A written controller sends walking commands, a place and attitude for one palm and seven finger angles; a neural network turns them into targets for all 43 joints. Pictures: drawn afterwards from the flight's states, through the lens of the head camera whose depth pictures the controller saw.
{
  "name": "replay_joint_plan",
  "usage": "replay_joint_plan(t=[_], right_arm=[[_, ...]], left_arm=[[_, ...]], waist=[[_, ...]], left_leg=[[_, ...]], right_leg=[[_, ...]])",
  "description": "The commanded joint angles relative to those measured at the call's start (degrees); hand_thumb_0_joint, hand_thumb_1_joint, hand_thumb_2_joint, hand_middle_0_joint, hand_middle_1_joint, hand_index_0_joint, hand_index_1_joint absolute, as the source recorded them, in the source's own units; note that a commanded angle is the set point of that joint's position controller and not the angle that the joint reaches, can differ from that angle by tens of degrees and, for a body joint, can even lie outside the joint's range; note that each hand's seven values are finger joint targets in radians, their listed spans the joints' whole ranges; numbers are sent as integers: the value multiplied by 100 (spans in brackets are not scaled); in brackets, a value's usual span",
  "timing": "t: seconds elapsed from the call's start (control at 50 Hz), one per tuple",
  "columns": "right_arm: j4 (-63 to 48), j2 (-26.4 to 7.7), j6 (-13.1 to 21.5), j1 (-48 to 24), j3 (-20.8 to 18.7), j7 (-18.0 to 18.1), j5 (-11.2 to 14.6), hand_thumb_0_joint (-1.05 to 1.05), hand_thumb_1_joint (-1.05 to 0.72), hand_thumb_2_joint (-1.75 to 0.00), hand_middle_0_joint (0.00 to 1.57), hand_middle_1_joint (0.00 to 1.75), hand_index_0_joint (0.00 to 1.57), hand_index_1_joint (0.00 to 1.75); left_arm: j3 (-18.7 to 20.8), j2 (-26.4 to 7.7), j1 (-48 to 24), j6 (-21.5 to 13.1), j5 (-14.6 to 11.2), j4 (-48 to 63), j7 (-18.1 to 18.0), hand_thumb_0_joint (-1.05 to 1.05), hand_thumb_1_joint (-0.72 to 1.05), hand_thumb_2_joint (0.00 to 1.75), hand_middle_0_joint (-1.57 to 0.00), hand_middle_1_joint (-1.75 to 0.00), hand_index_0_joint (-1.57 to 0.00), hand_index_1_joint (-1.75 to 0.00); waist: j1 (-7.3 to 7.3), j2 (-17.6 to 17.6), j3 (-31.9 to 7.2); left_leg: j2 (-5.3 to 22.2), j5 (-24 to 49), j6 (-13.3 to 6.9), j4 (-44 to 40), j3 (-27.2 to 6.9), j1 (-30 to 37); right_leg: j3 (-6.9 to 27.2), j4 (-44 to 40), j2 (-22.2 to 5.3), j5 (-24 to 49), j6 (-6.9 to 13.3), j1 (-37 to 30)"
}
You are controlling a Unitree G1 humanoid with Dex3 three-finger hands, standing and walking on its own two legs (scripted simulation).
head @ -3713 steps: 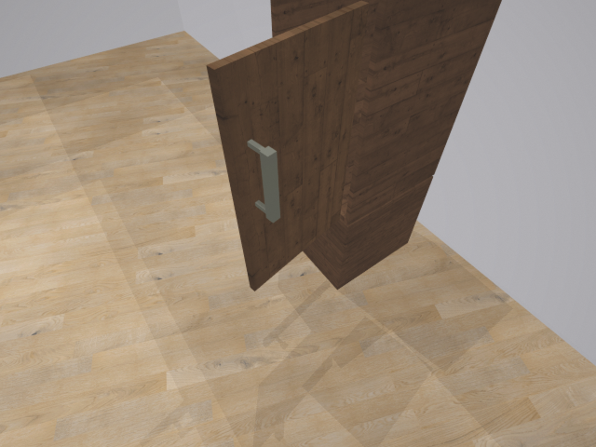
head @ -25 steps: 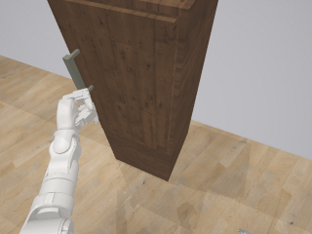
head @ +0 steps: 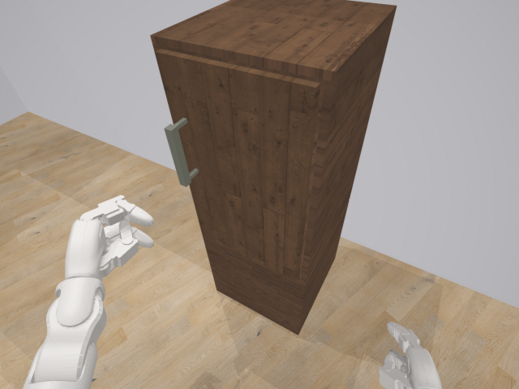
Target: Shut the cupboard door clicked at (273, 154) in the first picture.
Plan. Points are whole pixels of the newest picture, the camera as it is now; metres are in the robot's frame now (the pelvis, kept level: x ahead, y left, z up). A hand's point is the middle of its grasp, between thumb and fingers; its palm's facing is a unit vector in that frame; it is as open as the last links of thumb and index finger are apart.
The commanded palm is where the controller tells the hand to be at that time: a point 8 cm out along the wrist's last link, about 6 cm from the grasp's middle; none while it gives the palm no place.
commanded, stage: draw the hand back to the body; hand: left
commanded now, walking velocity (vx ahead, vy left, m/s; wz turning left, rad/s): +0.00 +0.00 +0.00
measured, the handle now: (184, 153) +0.61 +0.23 +0.03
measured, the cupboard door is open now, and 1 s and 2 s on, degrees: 0 0 0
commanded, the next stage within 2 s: step back with the hand held close in 0.78 s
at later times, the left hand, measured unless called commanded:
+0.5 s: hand (39, 276) +0.20 +0.27 +0.16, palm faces +0.47 -0.77 -0.44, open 6.8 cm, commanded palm +0.16 +0.30 +0.18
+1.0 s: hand (50, 260) +0.22 +0.27 +0.17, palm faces +0.45 -0.77 -0.45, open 7.4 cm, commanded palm +0.16 +0.30 +0.18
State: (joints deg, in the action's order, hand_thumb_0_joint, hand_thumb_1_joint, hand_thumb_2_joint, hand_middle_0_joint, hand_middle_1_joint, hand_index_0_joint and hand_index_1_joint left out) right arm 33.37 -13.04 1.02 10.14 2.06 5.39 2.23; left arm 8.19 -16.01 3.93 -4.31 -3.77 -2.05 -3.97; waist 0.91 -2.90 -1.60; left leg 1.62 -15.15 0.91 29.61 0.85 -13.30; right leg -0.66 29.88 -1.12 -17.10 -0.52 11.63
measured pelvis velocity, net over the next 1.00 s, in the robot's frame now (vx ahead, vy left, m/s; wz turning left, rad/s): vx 0.02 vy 0.00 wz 0.01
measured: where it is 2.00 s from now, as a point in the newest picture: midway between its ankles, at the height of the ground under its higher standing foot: outside the picture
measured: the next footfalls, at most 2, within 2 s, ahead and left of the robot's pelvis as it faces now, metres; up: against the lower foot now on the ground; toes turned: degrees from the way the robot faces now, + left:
none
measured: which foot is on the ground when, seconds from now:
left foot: down 0.00-1.00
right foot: down 0.00-1.00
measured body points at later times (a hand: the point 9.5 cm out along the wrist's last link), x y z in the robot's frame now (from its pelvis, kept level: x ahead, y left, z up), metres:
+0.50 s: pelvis +0.02 +0.00 +0.00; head +0.00 -0.03 +0.45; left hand +0.17 +0.31 +0.19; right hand +0.21 -0.22 -0.08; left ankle +0.01 +0.13 -0.74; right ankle -0.01 -0.12 -0.74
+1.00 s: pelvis +0.02 +0.00 +0.00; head +0.01 -0.03 +0.45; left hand +0.19 +0.30 +0.19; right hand +0.21 -0.23 -0.09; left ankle +0.01 +0.13 -0.74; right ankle -0.01 -0.12 -0.74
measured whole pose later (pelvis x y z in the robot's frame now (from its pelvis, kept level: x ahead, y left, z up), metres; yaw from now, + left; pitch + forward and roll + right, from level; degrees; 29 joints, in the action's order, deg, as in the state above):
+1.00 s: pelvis +0.02 +0.00 +0.00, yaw +1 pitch +0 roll -1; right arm 35.4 -13.4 4.1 10.8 0.5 4.8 0.7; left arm 22.0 -20.4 26.8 -6.6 -3.3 21.6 -5.4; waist 2.1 -4.8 -1.8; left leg 2.3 -16.2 1.0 28.1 -0.2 -11.4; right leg -1.9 25.3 -0.4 -16.9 -0.4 7.9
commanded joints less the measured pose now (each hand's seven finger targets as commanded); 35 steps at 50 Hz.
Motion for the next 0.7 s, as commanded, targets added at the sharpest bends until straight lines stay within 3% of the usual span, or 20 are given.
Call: replay_joint_plan(t=[0.0, 0.04, 0.14, 0.16, 0.24, 0.26, 0.32, 0.34, 0.38, 0.44, 0.52, 0.6, 0.68], right_arm=[[-809, -523, 377, -668, -182, 31, -81, 0, -90, -90, 20, 30, 20, 30], [-784, -531, 431, -696, -173, 27, -95, 0, -90, -90, 20, 30, 20, 30], [-743, -524, 575, -722, -198, 0, -128, 0, -90, -90, 20, 30, 20, 30], [-729, -500, 598, -740, -210, -3, -131, 0, -90, -90, 20, 30, 20, 30], [-714, -488, 682, -730, -235, -19, -148, 0, -90, -90, 20, 30, 20, 30], [-697, -487, 697, -721, -253, -27, -152, 0, -90, -90, 20, 30, 20, 30], [-687, -501, 776, -728, -300, -29, -162, 0, -90, -90, 20, 30, 20, 30], [-706, -468, 791, -688, -294, -35, -152, 0, -90, -90, 20, 30, 20, 30], [-701, -458, 813, -664, -307, -37, -152, 0, -90, -90, 20, 30, 20, 30], [-628, -509, 831, -606, -311, -13, -148, 0, -90, -90, 20, 30, 20, 30], [-604, -555, 858, -617, -345, 48, -173, 0, -90, -90, 20, 30, 20, 30], [-639, -507, 867, -627, -322, 47, -197, 0, -90, -90, 20, 30, 20, 30], [-635, -460, 865, -647, -297, 34, -191, 0, -90, -90, 20, 30, 20, 30]], left_arm=[[684, -1046, -929, -367, -23, 1830, -183, 0, 90, 90, -72, -87, -72, -87], [822, -1127, -626, -363, -22, 2005, -190, 0, 90, 90, -67, -81, -67, -81], [1066, -1208, 65, -381, -4, 2606, -215, 0, 90, 90, -53, -66, -53, -66], [1115, -1193, 212, -385, -8, 2693, -223, 0, 90, 90, -50, -63, -50, -63], [1423, -1317, 909, -395, -22, 3095, -233, 0, 90, 90, -39, -51, -39, -51], [1541, -1373, 1059, -408, -17, 3156, -244, 0, 90, 90, -36, -48, -36, -48], [1864, -1551, 1604, -416, -24, 3441, -250, 0, 90, 90, -28, -39, -28, -39], [1835, -1489, 1678, -440, -34, 3663, -255, 0, 90, 90, -25, -36, -25, -36], [1996, -1529, 2010, -440, -44, 3741, -277, 0, 90, 90, -20, -30, -20, -30], [1683, -1265, 1718, -373, -11, 3485, -261, 0, 90, 90, -20, -30, -20, -30], [1786, -1402, 1554, -352, 24, 3427, -298, 0, 90, 90, -20, -30, -20, -30], [1868, -1469, 1670, -382, 26, 3628, -326, 0, 90, 90, -20, -30, -20, -30], [1904, -1474, 1793, -364, 15, 3675, -322, 0, 90, 90, -20, -30, -20, -30]], waist=[[56, -43, -649], [85, 40, -621], [145, -152, -549], [144, -40, -484], [208, -127, -421], [221, 16, -404], [281, 7, -401], [261, -250, -528], [286, -104, -436], [161, 26, -17], [206, 75, -148], [288, 43, -538], [292, -111, -413]], left_leg=[[-171, 658, -205, -706, 125, 583], [-166, 718, -208, -765, 131, 627], [-159, 872, -182, -829, 118, 715], [-148, 892, -182, -825, 122, 712], [-153, 1089, -191, -788, 151, 671], [-136, 1142, -184, -777, 147, 659], [-133, 1332, -205, -702, 168, 682], [-139, 1368, -192, -693, 179, 701], [-117, 1434, -182, -665, 179, 655], [-108, 1280, -195, -698, 174, 586], [-143, 1203, -240, -681, 161, 696], [-169, 1547, -243, -630, 161, 749], [-153, 1652, -213, -622, 170, 703]], right_leg=[[-184, -723, 151, 892, 117, -226], [-186, -794, 147, 942, 96, -285], [-211, -837, 139, 1029, 97, -389], [-223, -841, 149, 1055, 91, -373], [-217, -825, 118, 1262, 75, -468], [-241, -817, 131, 1300, 67, -449], [-229, -840, 155, 1491, 49, -431], [-218, -748, 89, 1509, 62, -545], [-246, -732, 114, 1562, 53, -485], [-257, -797, 106, 1381, 25, -212], [-230, -844, 124, 1302, 15, -179], [-245, -666, 70, 1670, 34, -480], [-242, -672, 72, 1792, 38, -500]])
